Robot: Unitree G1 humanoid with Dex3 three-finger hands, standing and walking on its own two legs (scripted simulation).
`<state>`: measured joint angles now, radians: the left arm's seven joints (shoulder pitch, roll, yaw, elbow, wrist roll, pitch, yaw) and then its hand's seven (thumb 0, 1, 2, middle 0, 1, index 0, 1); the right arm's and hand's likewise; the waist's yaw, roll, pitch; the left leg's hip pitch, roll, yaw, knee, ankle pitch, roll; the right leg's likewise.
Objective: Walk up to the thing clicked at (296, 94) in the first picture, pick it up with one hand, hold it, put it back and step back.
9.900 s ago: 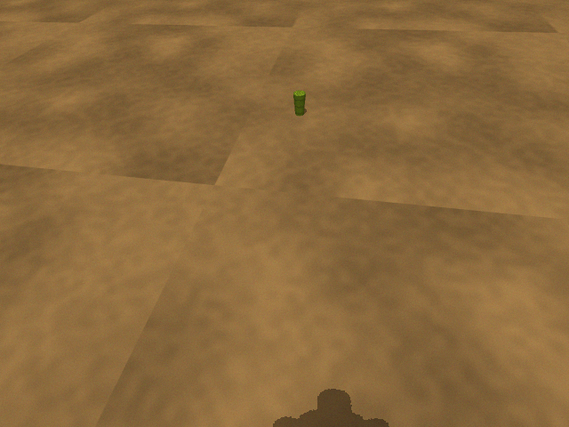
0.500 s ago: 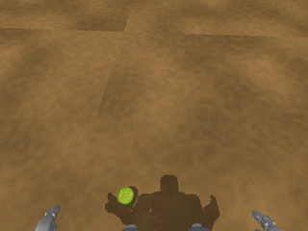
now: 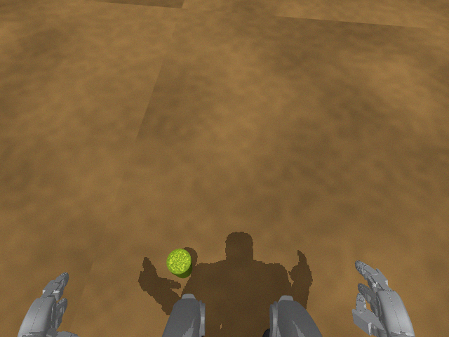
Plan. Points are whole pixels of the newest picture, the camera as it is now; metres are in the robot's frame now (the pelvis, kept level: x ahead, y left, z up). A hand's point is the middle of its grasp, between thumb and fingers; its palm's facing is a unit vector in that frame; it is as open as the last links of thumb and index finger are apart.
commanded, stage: go down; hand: left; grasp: from the side
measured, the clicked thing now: (181, 265) +0.36 +0.18 -0.58
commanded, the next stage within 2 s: approach in 1.96 s
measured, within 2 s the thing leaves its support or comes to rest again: neither
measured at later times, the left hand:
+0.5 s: hand (84, 279) +0.26 +0.34 -0.19, palm faces +0.11 -0.97 -0.21, open 17.3 cm
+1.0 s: hand (87, 268) +0.29 +0.36 -0.24, palm faces +0.07 -0.98 -0.17, open 17.2 cm
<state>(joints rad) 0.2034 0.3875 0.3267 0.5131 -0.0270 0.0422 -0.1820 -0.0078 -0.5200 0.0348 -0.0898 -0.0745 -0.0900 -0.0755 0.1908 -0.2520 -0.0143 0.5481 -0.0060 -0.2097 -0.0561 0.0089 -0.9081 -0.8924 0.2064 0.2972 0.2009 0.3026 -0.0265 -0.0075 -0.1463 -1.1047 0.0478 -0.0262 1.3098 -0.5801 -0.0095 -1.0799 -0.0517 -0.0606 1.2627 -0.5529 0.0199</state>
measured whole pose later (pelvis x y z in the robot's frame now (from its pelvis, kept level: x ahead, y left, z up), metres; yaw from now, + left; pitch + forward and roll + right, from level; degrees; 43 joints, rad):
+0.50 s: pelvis -0.05 -0.01 -0.14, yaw -1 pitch +32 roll -3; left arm -0.20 0.58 0.57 0.82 -0.13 -0.33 -0.47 -0.01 -0.55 0.11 -0.07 -0.13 -0.07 -0.13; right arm 0.12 -0.30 0.01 0.65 -0.01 -0.19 -0.04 0.01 -0.88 -0.89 0.21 0.30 0.20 0.30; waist -0.03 -0.01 -0.17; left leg -1.71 0.04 -0.06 1.82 -0.66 -0.02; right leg -1.68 -0.06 -0.05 1.77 -0.64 0.01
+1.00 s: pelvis -0.07 +0.00 -0.21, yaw -3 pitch +33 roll -5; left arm -0.37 0.71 0.69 0.92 -0.17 -0.38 -0.64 -0.01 -0.51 0.10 -0.06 -0.10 -0.05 -0.10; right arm 0.09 -0.35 0.04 0.68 -0.03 -0.19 -0.03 0.01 -0.90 -0.90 0.21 0.30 0.20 0.30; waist -0.04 -0.02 -0.13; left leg -1.96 0.04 -0.09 2.07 -0.69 -0.02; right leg -1.92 -0.06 -0.06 2.01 -0.65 0.01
